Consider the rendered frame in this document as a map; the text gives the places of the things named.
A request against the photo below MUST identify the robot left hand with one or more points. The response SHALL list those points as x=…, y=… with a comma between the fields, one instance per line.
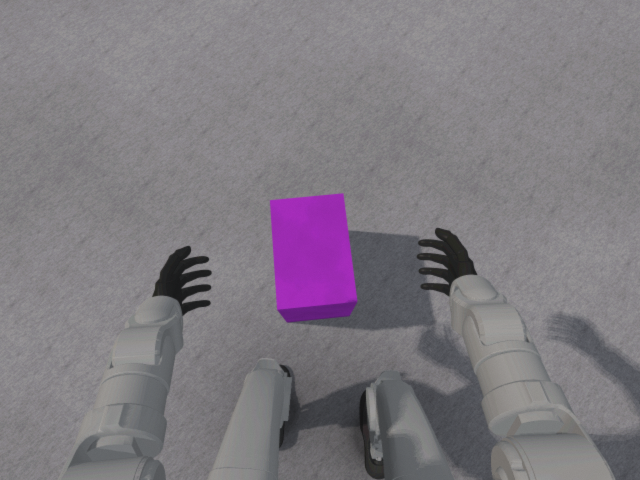
x=172, y=280

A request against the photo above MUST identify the robot left upper arm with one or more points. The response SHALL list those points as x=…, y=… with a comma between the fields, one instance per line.
x=132, y=468

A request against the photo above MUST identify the robot right upper arm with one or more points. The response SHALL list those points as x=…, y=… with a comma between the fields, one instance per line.
x=547, y=457

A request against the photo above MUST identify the carton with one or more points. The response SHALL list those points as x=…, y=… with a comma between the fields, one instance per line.
x=314, y=275

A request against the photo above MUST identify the robot right forearm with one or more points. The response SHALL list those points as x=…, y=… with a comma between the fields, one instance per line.
x=519, y=397

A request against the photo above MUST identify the robot foot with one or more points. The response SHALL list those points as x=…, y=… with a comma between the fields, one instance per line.
x=374, y=467
x=282, y=429

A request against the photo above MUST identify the robot right foot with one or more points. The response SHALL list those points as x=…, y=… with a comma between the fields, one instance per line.
x=374, y=467

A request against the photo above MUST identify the robot right hand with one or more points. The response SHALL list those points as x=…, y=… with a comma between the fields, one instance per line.
x=456, y=260

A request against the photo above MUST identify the robot left forearm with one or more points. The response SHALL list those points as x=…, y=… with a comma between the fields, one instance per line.
x=127, y=419

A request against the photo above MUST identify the robot left foot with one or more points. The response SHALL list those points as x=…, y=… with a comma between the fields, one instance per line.
x=282, y=429

